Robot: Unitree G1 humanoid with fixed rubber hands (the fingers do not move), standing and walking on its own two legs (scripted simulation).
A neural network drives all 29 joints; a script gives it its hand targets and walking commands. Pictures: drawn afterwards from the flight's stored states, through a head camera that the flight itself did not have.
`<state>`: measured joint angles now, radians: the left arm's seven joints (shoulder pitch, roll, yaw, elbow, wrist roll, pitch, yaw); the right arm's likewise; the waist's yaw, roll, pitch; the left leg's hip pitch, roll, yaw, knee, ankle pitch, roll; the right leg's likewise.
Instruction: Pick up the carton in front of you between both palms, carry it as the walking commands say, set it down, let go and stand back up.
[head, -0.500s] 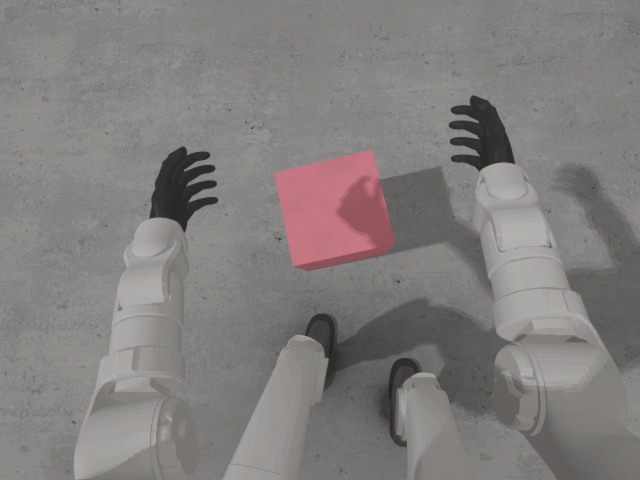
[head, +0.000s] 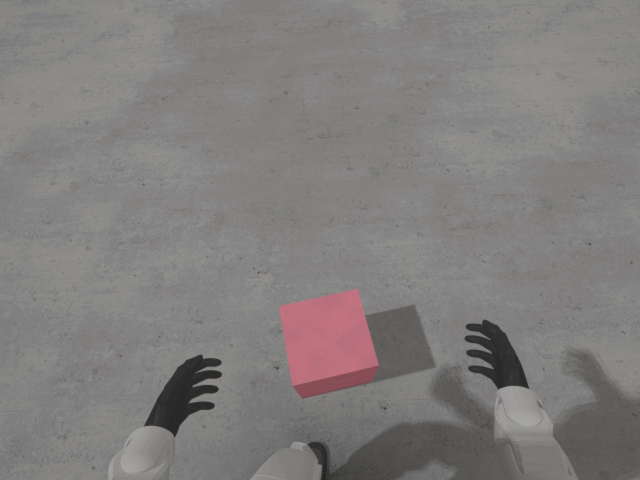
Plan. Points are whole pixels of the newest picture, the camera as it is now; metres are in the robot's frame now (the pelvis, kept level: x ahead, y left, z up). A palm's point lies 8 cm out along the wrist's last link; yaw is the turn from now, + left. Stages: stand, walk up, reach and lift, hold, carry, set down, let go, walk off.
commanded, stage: let go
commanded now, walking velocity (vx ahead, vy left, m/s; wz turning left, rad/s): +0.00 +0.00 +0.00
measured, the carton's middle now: (328, 346) +0.41 +0.09 -0.63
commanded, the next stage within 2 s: stand in 0.74 s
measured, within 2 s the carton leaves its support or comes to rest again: neither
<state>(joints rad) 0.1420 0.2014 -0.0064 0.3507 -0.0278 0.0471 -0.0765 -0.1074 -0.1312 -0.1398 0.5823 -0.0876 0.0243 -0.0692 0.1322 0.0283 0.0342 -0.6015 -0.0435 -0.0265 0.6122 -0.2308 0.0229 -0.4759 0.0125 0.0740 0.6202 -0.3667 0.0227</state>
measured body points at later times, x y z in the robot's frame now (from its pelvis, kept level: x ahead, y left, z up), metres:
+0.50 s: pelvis +0.02 -0.05 +0.02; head +0.03 -0.04 +0.46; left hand +0.20 +0.20 -0.06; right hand +0.19 -0.28 -0.06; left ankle +0.03 +0.10 -0.72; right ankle -0.04 -0.14 -0.72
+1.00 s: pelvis +0.02 +0.00 +0.01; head +0.03 +0.03 +0.46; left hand +0.15 +0.28 -0.10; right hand +0.15 -0.30 -0.06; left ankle +0.03 +0.10 -0.72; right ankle -0.04 -0.14 -0.72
